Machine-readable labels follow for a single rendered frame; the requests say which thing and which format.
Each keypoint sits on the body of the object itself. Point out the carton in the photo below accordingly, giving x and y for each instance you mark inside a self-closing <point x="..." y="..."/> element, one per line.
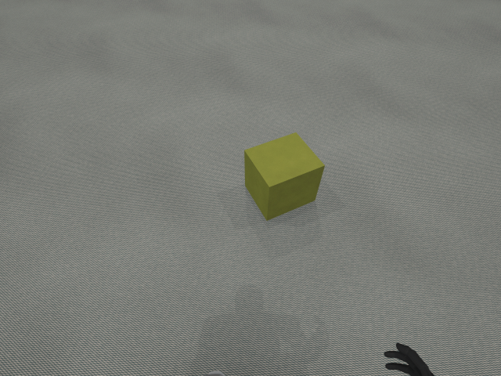
<point x="282" y="175"/>

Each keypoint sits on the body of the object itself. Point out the right robot hand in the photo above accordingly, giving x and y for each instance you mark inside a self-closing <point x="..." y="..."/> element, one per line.
<point x="415" y="367"/>

